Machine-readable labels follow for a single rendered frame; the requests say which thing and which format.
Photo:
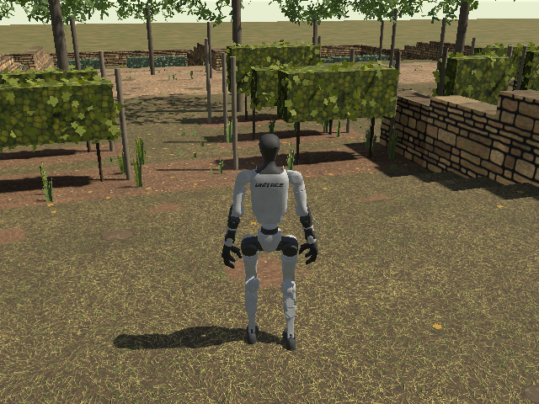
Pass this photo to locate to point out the left robot hand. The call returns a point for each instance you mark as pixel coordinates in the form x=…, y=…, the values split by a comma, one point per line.
x=227, y=256

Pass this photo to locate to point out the robot right upper arm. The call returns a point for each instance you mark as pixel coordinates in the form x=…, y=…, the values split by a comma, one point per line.
x=296, y=179

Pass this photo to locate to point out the right robot hand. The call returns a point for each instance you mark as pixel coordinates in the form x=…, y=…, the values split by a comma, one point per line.
x=313, y=251

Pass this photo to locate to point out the robot left upper arm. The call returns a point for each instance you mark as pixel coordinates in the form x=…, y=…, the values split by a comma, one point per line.
x=239, y=192

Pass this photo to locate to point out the right robot foot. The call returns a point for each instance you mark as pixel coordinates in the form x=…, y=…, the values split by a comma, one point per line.
x=291, y=342

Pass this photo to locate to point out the robot left thigh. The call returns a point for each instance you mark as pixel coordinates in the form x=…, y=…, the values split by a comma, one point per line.
x=249, y=247

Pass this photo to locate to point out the robot left forearm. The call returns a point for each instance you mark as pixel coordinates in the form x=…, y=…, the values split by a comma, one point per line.
x=231, y=229

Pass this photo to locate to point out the robot right forearm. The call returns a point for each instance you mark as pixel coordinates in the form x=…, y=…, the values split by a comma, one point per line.
x=307, y=227

